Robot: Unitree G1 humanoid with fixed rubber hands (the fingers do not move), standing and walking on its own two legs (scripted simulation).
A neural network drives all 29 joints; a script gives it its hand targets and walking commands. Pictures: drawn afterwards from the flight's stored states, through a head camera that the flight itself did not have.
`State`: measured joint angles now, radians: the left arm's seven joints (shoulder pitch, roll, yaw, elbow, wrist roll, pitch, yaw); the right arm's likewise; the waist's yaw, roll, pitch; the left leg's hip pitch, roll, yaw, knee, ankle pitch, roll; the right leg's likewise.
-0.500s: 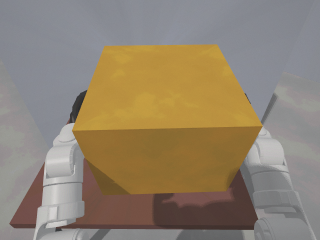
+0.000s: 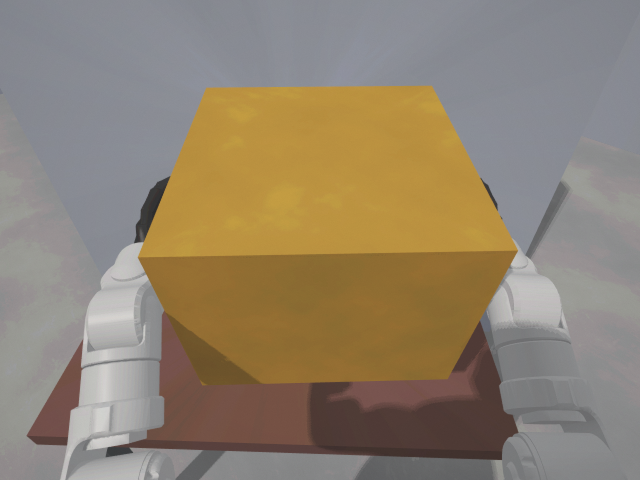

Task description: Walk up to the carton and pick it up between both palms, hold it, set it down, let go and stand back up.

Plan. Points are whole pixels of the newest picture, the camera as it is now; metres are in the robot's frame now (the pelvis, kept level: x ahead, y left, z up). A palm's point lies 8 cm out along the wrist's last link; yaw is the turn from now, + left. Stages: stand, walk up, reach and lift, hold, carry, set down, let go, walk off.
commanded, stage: hold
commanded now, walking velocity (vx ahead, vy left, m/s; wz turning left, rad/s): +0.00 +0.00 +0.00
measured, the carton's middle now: (322, 228) +0.38 +0.00 +0.17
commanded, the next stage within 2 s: none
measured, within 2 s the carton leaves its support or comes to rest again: neither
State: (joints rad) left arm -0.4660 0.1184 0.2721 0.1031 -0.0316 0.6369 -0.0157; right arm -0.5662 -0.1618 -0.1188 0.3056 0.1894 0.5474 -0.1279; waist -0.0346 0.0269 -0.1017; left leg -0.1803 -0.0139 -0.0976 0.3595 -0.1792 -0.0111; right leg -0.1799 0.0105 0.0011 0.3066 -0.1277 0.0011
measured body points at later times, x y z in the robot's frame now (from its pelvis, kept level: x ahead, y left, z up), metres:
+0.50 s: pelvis +0.01 +0.00 +0.00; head -0.04 +0.01 +0.45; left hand +0.36 +0.19 +0.17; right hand +0.37 -0.19 +0.17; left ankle +0.01 +0.13 -0.75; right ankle +0.02 -0.12 -0.75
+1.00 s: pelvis +0.00 +0.00 +0.00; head -0.04 -0.01 +0.45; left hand +0.36 +0.19 +0.18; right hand +0.37 -0.19 +0.17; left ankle +0.01 +0.13 -0.75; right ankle +0.02 -0.12 -0.75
